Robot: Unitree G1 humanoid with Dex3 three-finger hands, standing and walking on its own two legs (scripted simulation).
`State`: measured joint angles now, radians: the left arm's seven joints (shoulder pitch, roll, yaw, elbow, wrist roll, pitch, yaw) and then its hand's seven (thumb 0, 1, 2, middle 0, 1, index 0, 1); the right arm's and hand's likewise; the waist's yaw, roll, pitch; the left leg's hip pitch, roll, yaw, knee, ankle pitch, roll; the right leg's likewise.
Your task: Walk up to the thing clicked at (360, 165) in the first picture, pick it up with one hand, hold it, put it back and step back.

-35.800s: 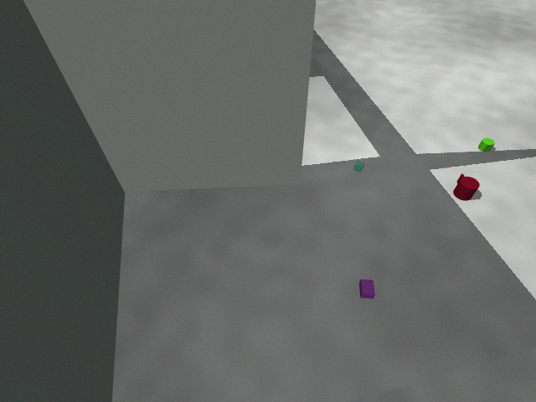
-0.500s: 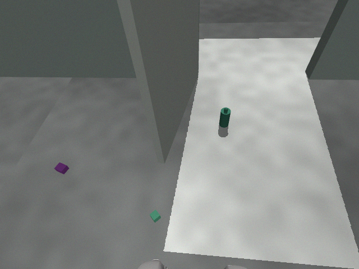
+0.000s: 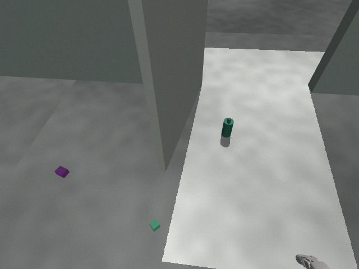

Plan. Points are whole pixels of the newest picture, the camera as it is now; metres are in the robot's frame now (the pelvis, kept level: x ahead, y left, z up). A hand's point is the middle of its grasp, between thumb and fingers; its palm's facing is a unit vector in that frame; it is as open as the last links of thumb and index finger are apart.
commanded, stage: walk up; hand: left
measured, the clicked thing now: (154, 225) +0.45 +0.18 -0.75
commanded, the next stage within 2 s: stand in 0.80 s
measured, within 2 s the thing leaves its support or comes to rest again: neither
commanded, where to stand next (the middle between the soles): +0.07 +0.01 m, yaw -1 degrees
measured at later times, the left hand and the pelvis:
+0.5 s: hand out of the picture +0.09 +0.26 -0.15, palm faces -0.02 -0.94 -0.33, open 7.4 cm; pelvis +0.00 +0.01 +0.01, yaw +0 degrees
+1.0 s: hand out of the picture +0.09 +0.26 -0.15, palm faces -0.02 -0.94 -0.34, open 7.4 cm; pelvis +0.02 +0.00 +0.01, yaw +0 degrees
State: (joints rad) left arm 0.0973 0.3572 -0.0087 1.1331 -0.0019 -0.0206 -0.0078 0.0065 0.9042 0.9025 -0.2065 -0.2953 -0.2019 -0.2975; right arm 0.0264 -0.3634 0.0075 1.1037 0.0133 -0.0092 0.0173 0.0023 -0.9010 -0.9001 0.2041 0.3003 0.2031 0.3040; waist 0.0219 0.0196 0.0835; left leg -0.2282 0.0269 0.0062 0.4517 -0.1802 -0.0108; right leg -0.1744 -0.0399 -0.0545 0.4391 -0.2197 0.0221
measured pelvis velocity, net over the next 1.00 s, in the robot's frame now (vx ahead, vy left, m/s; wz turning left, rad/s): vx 0.02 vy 0.00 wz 0.01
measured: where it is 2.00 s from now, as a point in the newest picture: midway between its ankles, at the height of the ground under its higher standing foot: outside the picture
